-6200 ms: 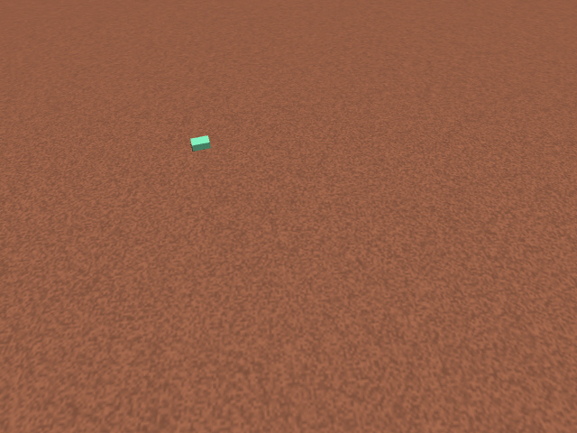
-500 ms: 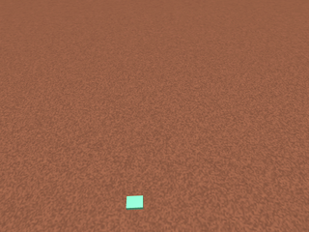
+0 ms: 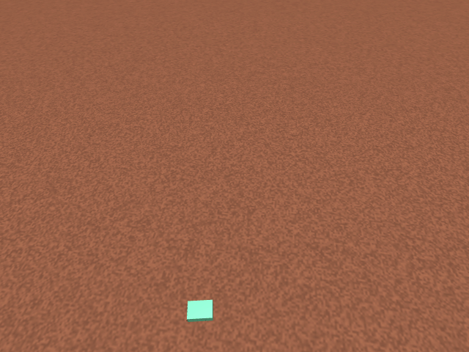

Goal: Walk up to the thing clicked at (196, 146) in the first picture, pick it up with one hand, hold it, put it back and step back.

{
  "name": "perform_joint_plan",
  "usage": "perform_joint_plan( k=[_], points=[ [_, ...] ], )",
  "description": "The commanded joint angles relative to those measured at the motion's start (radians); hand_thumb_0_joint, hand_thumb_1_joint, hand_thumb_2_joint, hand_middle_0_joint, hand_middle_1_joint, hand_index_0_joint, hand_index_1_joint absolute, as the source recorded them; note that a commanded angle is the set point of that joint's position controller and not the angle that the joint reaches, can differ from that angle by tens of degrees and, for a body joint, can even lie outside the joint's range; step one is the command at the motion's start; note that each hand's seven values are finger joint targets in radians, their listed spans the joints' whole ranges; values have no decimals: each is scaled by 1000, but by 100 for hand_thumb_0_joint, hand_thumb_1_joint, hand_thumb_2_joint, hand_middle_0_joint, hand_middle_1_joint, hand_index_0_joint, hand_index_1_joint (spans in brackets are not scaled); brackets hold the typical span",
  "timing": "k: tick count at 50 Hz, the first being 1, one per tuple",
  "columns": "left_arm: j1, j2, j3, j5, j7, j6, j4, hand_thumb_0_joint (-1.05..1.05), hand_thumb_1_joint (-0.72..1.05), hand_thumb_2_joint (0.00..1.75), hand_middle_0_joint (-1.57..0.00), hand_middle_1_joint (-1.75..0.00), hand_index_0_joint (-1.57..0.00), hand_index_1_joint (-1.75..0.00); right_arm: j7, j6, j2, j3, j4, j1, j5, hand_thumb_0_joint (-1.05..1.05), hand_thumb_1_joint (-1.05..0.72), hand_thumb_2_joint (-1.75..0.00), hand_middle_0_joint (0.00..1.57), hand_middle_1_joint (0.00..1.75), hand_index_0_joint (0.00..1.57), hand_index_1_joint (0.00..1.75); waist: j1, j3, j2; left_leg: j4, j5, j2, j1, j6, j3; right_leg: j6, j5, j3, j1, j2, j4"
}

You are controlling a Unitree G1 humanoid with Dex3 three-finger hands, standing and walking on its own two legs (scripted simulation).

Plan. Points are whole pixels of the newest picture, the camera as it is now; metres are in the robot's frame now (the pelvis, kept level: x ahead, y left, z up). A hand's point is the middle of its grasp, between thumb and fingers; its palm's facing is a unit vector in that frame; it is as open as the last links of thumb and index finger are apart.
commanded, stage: walk up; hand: left
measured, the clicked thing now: (200, 310) +0.39 +0.17 -0.76
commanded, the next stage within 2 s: stand in 0.04 s
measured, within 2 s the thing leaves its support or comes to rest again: neither
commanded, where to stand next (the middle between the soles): +0.04 +0.00 m, yaw +1 degrees
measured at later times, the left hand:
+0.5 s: hand out of the picture +0.08 +0.25 -0.16, palm faces -0.02 -0.94 -0.35, open 7.4 cm
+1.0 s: hand out of the picture +0.07 +0.25 -0.16, palm faces -0.02 -0.94 -0.35, open 7.4 cm
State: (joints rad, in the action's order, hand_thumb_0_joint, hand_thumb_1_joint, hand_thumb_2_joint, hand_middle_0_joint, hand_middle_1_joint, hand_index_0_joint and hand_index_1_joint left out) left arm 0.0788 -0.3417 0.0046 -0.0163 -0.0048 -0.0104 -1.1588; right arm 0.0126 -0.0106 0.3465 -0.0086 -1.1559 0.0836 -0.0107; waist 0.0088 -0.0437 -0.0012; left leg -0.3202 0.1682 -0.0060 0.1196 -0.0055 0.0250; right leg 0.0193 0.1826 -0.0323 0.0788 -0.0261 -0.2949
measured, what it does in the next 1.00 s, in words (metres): stands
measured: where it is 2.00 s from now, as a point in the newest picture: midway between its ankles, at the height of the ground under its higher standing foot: outside the picture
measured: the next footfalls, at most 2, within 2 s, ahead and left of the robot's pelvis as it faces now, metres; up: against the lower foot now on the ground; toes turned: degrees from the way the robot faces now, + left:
none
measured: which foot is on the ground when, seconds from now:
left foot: down 0.00-1.00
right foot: down 0.00-1.00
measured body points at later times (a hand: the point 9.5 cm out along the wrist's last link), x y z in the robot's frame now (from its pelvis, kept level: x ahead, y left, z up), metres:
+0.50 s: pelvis +0.00 +0.00 +0.00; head +0.01 -0.01 +0.45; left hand +0.08 +0.30 -0.13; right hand +0.08 -0.30 -0.13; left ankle +0.00 +0.11 -0.75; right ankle -0.01 -0.13 -0.75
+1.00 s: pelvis +0.00 -0.01 +0.00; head +0.00 -0.01 +0.45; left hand +0.07 +0.29 -0.13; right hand +0.07 -0.31 -0.13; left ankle +0.00 +0.11 -0.75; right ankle -0.01 -0.13 -0.75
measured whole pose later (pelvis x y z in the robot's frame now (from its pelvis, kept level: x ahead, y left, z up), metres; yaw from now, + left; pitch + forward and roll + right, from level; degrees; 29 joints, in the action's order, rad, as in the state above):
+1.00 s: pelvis +0.00 -0.01 +0.00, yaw +0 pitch -2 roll +0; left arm 0.11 -0.35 0.00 -0.01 0.00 -0.01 -1.15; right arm 0.01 -0.01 0.35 0.01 -1.15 0.10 -0.01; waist 0.01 -0.04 -0.01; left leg -0.30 0.15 -0.01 0.11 0.01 0.01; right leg 0.01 0.18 -0.04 0.07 -0.02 -0.29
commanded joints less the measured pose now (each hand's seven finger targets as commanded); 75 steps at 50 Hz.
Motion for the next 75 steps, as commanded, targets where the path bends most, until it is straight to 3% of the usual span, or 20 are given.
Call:
perform_joint_plan(
  k=[1, 3, 7, 10, 18, 23, 30, 39, 46, 49, 57, 64, 75],
  points=[
    [-46, -212, 39, 4, 15, -23, 62, 0, 90, 90, -20, -30, -20, -30, -17, -20, 210, -36, 60, -50, 5, 0, -90, -90, 20, 30, 20, 30, -3, 85, -4, 49, -163, -118, -20, -14, -103, -27, -159, 75, -15, -104, 37],
    [-36, -207, 35, 9, 17, -22, 63, 0, 90, 90, -20, -30, -20, -30, -22, -24, 213, -29, 61, -68, 5, 0, -90, -90, 20, 30, 20, 30, -8, 75, -6, 53, -211, -134, -30, -12, -110, -28, -160, 84, 3, -119, 41],
    [-35, -209, 37, 8, 16, -19, 65, 0, 90, 90, -20, -30, -20, -30, -22, -24, 220, -29, 56, -55, 5, 0, -90, -90, 20, 30, 20, 30, -7, 83, -6, 62, -172, -132, -32, -9, -110, -29, -122, 84, 5, -117, 45],
    [-39, -211, 37, 8, 16, -21, 68, 0, 90, 90, -20, -30, -20, -30, -22, -27, 212, -27, 58, -55, 4, 0, -90, -90, 20, 30, 20, 30, -7, 104, 6, 53, -230, -137, -42, -11, -108, -31, -166, 83, -15, -123, 35],
    [-33, -215, 36, 8, 15, -20, 69, 0, 90, 90, -20, -30, -20, -30, -22, -25, 216, -24, 56, -52, 4, 0, -90, -90, 20, 30, 20, 30, -6, 99, 5, 54, -195, -137, -46, -15, -105, -32, -152, 88, -12, -126, 45],
    [-34, -222, 39, 10, 17, -21, 71, 0, 90, 90, -20, -30, -20, -30, -22, -26, 211, -23, 56, -43, 3, 0, -90, -90, 20, 30, 20, 30, -3, 88, 11, 53, -225, -135, -49, -8, -105, -34, -175, 85, -8, -126, 39],
    [-19, -217, 39, 6, 15, -18, 68, 0, 90, 90, -20, -30, -20, -30, -20, -21, 217, -24, 59, -44, 4, 0, -90, -90, 20, 30, 20, 30, -5, 74, 6, 64, -124, -130, -30, -14, -107, -35, -97, 88, 4, -123, 60],
    [-12, -219, 38, 7, 14, -20, 73, 0, 90, 90, -20, -30, -20, -30, -21, -25, 217, -21, 65, -45, 3, 0, -90, -90, 20, 30, 20, 30, -7, 85, -1, 51, -190, -137, -48, -11, -114, -35, -142, 85, 0, -123, 48],
    [-16, -221, 35, 6, 14, -20, 78, 0, 90, 90, -20, -30, -20, -30, -21, -22, 218, -22, 64, -32, 1, 0, -90, -90, 20, 30, 20, 30, -4, 80, 7, 55, -147, -135, -28, -11, -112, -36, -107, 89, 0, -123, 59],
    [-12, -220, 35, 7, 13, -19, 73, 0, 90, 90, -20, -30, -20, -30, -21, -21, 214, -18, 62, -27, 2, 0, -90, -90, 20, 30, 20, 30, -1, 50, -4, 69, -81, -127, -4, -9, -111, -34, -67, 92, 15, -121, 66],
    [2, -218, 36, 7, 11, -19, 68, 0, 90, 90, -20, -30, -20, -30, -18, -22, 220, -22, 61, -21, 3, 0, -90, -90, 20, 30, 20, 30, -7, 43, 6, 70, -66, -125, -5, -13, -119, -35, -32, 90, 28, -119, 68],
    [-6, -220, 36, 8, 13, -24, 80, 0, 90, 90, -20, -30, -20, -30, -21, -25, 219, -22, 65, -11, 1, 0, -90, -90, 20, 30, 20, 30, -6, 90, 9, 42, -192, -132, -36, -16, -109, -40, -171, 93, -12, -130, 47],
    [-1, -222, 34, 8, 16, -22, 76, 0, 90, 90, -20, -30, -20, -30, -23, -21, 217, -19, 69, -15, 3, 0, -90, -90, 20, 30, 20, 30, -7, 72, 5, 50, -183, -135, -32, -11, -113, -35, -155, 84, -7, -125, 50]
  ],
)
